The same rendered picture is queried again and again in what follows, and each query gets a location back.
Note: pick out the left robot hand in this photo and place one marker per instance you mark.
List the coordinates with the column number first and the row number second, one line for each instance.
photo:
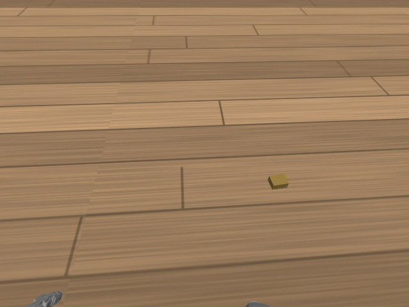
column 46, row 300

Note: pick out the small box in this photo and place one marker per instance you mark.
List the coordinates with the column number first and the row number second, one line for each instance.
column 277, row 181

